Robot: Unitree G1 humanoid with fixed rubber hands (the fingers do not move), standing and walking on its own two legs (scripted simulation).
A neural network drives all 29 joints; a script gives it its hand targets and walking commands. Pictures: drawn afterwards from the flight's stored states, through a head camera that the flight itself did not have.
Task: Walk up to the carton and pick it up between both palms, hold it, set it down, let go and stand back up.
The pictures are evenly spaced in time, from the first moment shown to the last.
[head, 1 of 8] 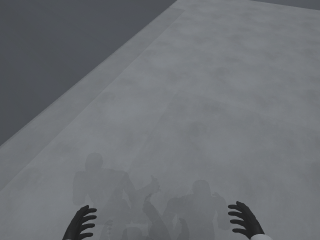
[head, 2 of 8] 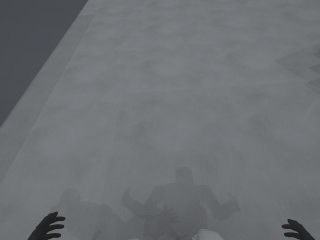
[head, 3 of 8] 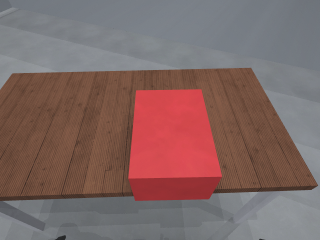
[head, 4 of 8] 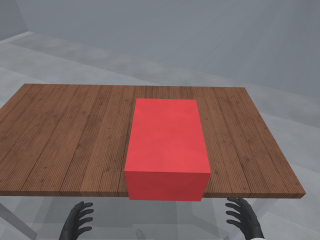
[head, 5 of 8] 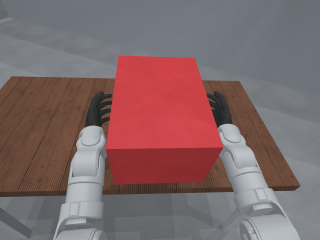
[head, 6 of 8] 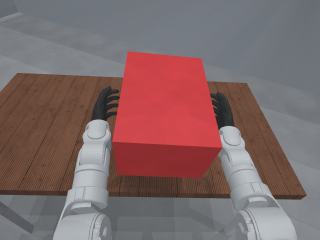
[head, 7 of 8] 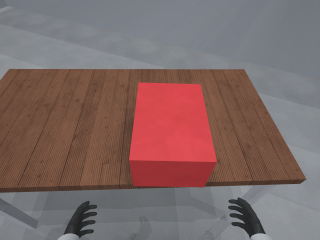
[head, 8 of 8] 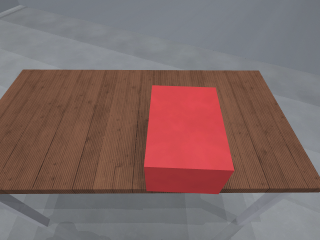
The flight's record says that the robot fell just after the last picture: no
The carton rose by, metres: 0.22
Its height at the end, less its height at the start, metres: +0.00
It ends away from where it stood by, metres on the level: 0.02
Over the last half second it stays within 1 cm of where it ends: yes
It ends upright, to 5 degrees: yes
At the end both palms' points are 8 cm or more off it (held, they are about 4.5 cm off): yes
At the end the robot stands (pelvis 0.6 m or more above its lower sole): yes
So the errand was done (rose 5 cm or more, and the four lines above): yes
